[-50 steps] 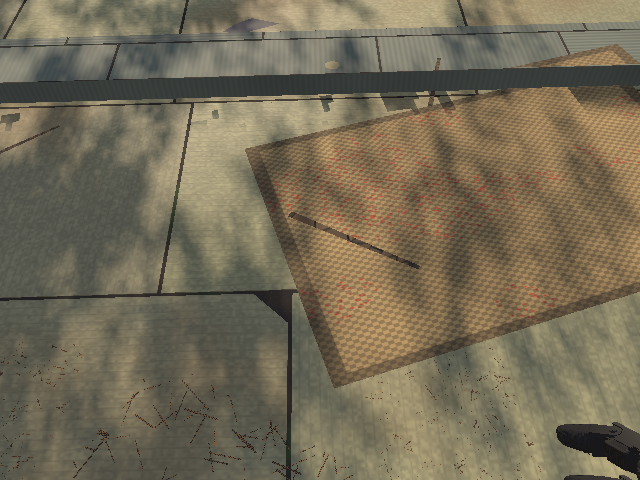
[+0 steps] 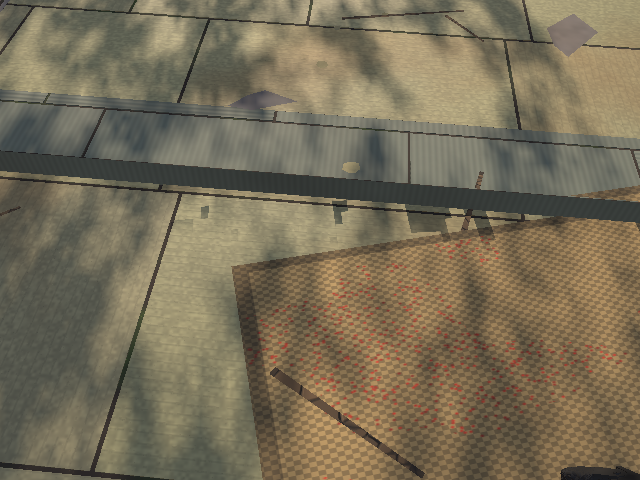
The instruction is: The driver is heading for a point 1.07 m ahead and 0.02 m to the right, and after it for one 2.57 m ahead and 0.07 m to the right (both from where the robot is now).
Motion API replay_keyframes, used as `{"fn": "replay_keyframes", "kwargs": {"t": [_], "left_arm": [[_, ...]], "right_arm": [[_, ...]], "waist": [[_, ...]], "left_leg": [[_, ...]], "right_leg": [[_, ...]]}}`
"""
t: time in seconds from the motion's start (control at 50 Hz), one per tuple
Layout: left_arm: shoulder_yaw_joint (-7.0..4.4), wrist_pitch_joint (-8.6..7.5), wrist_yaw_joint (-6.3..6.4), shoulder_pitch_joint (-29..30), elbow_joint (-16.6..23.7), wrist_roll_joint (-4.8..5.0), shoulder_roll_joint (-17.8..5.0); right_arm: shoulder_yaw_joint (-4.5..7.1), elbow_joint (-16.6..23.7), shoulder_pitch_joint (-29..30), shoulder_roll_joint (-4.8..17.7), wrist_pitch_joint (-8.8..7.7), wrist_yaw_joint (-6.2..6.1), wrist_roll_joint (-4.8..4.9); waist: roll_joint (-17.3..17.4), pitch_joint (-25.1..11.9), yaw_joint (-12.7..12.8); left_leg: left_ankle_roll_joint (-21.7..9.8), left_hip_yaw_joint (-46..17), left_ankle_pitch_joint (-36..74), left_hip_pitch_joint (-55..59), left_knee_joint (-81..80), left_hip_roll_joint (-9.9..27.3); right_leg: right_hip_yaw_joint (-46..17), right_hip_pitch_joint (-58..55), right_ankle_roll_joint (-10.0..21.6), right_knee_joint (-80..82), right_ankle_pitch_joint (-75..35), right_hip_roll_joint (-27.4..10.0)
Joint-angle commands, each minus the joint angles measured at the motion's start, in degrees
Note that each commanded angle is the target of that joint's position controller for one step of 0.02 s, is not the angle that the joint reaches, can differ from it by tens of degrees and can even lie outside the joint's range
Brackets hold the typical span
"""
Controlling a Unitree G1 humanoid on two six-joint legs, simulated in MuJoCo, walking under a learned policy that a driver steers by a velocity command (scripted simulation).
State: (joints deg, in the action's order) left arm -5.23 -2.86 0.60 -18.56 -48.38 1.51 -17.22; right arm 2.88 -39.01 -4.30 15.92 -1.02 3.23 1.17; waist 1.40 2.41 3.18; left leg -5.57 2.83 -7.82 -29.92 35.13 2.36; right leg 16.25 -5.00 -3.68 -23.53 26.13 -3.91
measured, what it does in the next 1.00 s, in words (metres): walks ahead: right foot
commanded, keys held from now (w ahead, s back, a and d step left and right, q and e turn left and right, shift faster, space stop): w+q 0.26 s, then w+e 0.74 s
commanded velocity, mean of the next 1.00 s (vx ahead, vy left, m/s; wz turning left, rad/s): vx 0.50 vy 0.00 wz -0.03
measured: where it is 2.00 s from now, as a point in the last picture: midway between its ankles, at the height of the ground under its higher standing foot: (378, 275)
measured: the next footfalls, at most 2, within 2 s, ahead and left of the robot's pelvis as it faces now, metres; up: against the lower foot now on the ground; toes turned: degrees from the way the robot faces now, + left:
right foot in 0.52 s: +0.48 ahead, -0.07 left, +0.00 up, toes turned +9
left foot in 1.02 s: +0.75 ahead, +0.11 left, +0.00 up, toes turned -9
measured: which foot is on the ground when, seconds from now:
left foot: down 0.00-0.52, up 0.54-1.00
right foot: down 0.00-0.02, up 0.04-0.50, down 0.52-1.00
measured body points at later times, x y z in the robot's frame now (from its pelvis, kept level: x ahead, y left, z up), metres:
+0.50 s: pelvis +0.29 +0.00 +0.01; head +0.31 +0.01 +0.46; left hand +0.46 +0.28 -0.07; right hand +0.38 -0.28 -0.10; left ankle +0.13 +0.09 -0.72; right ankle +0.45 -0.08 -0.71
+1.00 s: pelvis +0.57 +0.02 +0.01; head +0.61 +0.02 +0.46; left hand +0.58 +0.31 -0.11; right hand +0.78 -0.23 -0.07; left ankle +0.70 +0.12 -0.71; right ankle +0.45 -0.08 -0.72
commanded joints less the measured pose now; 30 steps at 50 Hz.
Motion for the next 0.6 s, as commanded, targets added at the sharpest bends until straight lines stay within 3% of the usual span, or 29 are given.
{"fn": "replay_keyframes", "kwargs": {"t": [0.02,0.04,0.06,0.08,0.1,0.12,0.14,0.18,0.22,0.3,0.36,0.42,0.46,0.48,0.5,0.52,0.54,0.56,0.58,0.6], "left_arm": [[0.01,-0.69,0.31,-0.92,6.69,-2.28,-3.94],[1.32,-2.77,-0.18,-0.09,8.22,-1.91,-2.26],[0.09,-4.17,-0.78,7.28,9.51,0.58,-7.48],[0.31,-4.98,-0.83,9.45,10.37,1.12,-7.15],[0.30,-5.24,-0.31,9.16,9.56,-0.29,-6.75],[-0.16,-4.90,0.00,8.16,8.97,-1.44,-7.33],[-0.34,-4.21,-0.14,7.33,8.73,-1.75,-7.38],[-0.12,-3.11,-0.20,6.90,8.67,-2.29,-5.88],[0.35,-2.51,-0.08,10.02,9.67,-2.44,-4.57],[1.66,-2.87,-1.04,16.68,10.61,-1.85,-2.15],[1.85,-3.46,-2.11,20.32,11.24,-0.96,-2.79],[1.70,-3.73,-2.88,22.29,12.44,-0.77,-4.13],[1.54,-3.77,-3.37,20.62,12.41,-0.59,-4.79],[1.16,-3.76,-3.45,17.82,11.76,-0.60,-5.58],[0.30,-3.73,-3.35,12.05,10.07,-0.75,-6.83],[-0.75,-3.59,-3.13,3.99,7.95,-1.09,-9.09],[-1.79,-3.50,-3.02,-2.74,7.62,-1.59,-13.90],[-1.77,-3.28,-3.66,-4.92,6.22,-0.48,-13.61],[-0.57,-3.10,-3.50,-3.74,6.67,0.47,-9.13],[-0.22,-2.69,-3.11,-0.52,7.50,-0.09,-7.84]], "right_arm": [[7.17,-1.80,-20.70,19.19,0.56,-2.06,0.73],[6.31,0.92,-19.44,19.15,-0.58,-1.53,0.41],[4.85,0.86,-18.62,14.27,-1.62,-0.96,-0.01],[4.32,0.58,-16.63,12.40,-2.30,-0.99,-0.13],[3.69,1.01,-12.77,10.36,-2.49,-1.16,-0.02],[3.06,1.83,-9.78,8.47,-2.55,-1.48,-0.47],[2.76,2.76,-8.31,7.84,-2.53,-1.76,-1.02],[2.98,2.91,-8.40,8.46,-2.79,-2.36,-0.89],[3.36,2.25,-10.10,9.73,-2.90,-3.15,-0.59],[3.04,0.78,-12.50,9.06,-2.61,-4.02,-0.35],[2.88,-1.30,-15.76,9.30,-2.87,-3.79,-0.43],[3.04,-3.08,-17.67,9.90,-2.58,-3.71,-0.64],[3.27,-3.83,-17.43,10.41,-2.18,-3.92,-0.66],[3.36,-3.77,-16.36,10.82,-2.01,-4.04,-0.70],[3.27,-3.54,-15.05,10.84,-1.70,-4.18,-0.80],[2.68,-2.88,-14.73,9.72,-1.46,-4.49,-1.20],[1.49,-0.81,-18.57,6.63,-1.92,-4.63,-2.21],[0.56,-0.80,-21.71,4.04,-3.11,-4.13,-2.10],[1.12,-0.11,-16.57,8.38,-4.23,-3.45,-0.73],[1.35,1.22,-10.94,9.29,-5.15,-3.02,0.14]], "waist": [[11.62,-13.67,-8.94],[12.35,-23.35,-7.63],[4.99,-18.54,-10.57],[3.75,-12.10,-9.15],[0.05,-8.03,-6.47],[0.94,-6.36,-4.21],[2.09,-5.85,-2.93],[1.58,-5.58,-2.24],[0.98,-4.02,-2.90],[3.60,-2.58,-5.99],[3.89,-0.95,-8.34],[3.72,0.80,-8.86],[4.22,0.85,-7.65],[4.58,-0.70,-5.99],[3.95,-4.57,-2.70],[1.83,-10.73,0.91],[-8.21,-18.70,0.68],[-18.80,-20.68,-0.73],[-12.06,-15.53,1.37],[-7.52,-8.67,1.56]], "left_leg": [[-11.76,-22.34,-2.45,43.63,-4.53,8.08],[-19.69,-50.93,-15.53,51.97,-16.31,16.70],[-15.96,-46.52,-16.03,49.36,-20.14,16.29],[-13.92,-39.02,-12.84,42.49,-19.74,14.35],[-11.91,-32.45,-6.66,34.27,-19.29,11.83],[-10.89,-27.74,-0.58,27.81,-19.84,9.81],[-10.69,-25.80,2.66,23.96,-21.05,8.50],[-11.27,-22.43,9.19,20.17,-22.22,7.28],[-10.84,-19.57,11.57,18.08,-22.74,6.01],[-7.36,-14.85,5.38,17.01,-22.89,3.38],[-6.97,-15.40,2.75,19.93,-22.67,6.04],[-6.55,-16.58,7.13,28.54,-20.38,10.14],[-5.35,-15.65,14.37,32.58,-18.05,11.47],[-4.48,-14.07,23.45,33.37,-15.01,10.87],[-3.32,-11.26,34.26,33.06,-8.17,8.83],[-1.57,-8.19,36.51,28.83,2.96,5.94],[2.18,-4.99,17.63,12.15,22.52,-0.17],[5.08,-6.71,-23.02,-5.63,35.45,-7.61],[4.42,-11.19,-21.96,-12.48,39.34,-4.17],[3.98,-10.12,-16.74,-14.21,37.83,-1.92]], "right_leg": [[-2.10,32.80,2.20,-43.27,-17.32,-2.07],[-16.50,45.38,1.20,-54.97,9.32,6.60],[-21.50,51.43,2.70,-56.65,5.28,3.45],[-20.88,52.64,4.08,-53.21,0.27,1.14],[-20.95,49.52,4.22,-48.17,-3.79,-1.30],[-21.33,44.91,3.97,-43.78,-6.67,-2.86],[-21.42,41.61,3.54,-42.00,-8.44,-3.31],[-20.30,39.59,1.92,-37.81,-10.76,-2.69],[-19.62,40.41,0.27,-31.04,-15.79,-1.67],[-18.60,36.69,-0.52,-13.44,-30.96,0.59],[-18.17,35.91,0.89,-9.08,-35.26,0.63],[-18.16,40.99,4.11,-6.73,-28.88,0.57],[-17.53,40.61,6.36,-5.92,-23.57,1.07],[-16.24,36.68,7.60,-5.50,-21.37,2.49],[-14.22,28.46,9.18,-4.18,-22.12,4.78],[-16.47,15.75,11.35,-5.06,-24.66,3.85],[-37.05,-3.56,18.31,-4.53,-23.26,-7.68],[-60.07,-14.47,24.46,4.26,-11.17,-14.63],[-59.22,-12.61,22.14,6.74,-1.90,-14.12],[-51.92,-5.44,20.24,7.70,-4.59,-12.17]]}}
